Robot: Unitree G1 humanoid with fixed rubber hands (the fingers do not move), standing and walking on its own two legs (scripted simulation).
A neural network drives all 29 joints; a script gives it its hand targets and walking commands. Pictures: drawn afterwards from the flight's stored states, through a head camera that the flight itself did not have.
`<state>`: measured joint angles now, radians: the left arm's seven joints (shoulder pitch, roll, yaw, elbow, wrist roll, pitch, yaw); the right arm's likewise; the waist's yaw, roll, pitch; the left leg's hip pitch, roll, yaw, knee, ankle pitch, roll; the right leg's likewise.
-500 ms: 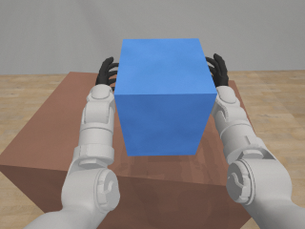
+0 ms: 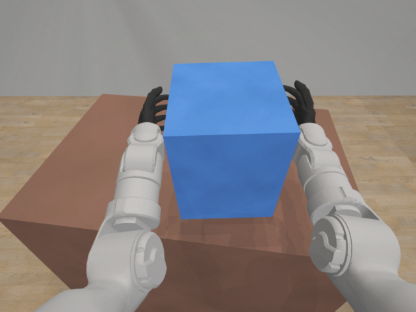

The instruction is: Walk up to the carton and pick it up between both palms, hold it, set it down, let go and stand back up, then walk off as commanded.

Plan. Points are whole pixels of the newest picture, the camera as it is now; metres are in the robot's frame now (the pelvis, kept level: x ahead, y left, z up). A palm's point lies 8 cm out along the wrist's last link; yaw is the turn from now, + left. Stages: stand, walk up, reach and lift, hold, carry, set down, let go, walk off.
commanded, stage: set down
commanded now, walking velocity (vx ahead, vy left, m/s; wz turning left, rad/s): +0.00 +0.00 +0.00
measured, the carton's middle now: (225, 143) +0.43 -0.01 +0.13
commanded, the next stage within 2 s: none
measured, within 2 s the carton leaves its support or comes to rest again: rests again in 1.70 s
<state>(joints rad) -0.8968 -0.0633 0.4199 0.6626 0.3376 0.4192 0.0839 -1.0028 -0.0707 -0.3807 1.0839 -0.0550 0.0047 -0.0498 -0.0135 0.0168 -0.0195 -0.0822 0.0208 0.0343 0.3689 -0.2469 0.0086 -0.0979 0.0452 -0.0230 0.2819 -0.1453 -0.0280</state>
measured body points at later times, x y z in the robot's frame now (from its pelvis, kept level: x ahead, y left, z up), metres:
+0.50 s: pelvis +0.02 +0.00 +0.00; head +0.01 +0.00 +0.45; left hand +0.44 +0.14 +0.17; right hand +0.46 -0.15 +0.17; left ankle -0.03 +0.11 -0.75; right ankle +0.01 -0.10 -0.75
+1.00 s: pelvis +0.03 -0.01 +0.00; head +0.08 -0.01 +0.45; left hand +0.47 +0.15 +0.12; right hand +0.49 -0.15 +0.12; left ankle -0.03 +0.11 -0.75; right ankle +0.01 -0.10 -0.75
